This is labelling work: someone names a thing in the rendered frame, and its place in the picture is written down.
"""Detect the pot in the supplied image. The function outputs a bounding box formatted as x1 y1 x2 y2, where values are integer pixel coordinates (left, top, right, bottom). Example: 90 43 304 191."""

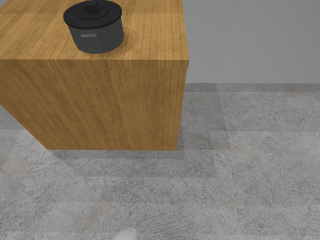
68 17 124 54

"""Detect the knob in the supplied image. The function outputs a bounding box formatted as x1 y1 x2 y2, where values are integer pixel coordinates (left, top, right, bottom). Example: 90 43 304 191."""
83 0 99 11

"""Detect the robot left thigh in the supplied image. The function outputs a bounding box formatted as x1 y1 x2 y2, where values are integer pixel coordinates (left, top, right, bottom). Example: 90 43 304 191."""
112 229 144 240

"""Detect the lid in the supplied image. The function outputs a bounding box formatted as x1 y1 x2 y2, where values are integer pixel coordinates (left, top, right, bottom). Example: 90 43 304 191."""
63 0 122 30

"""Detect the table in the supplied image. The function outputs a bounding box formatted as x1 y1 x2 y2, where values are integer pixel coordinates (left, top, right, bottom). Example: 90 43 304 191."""
0 0 189 151

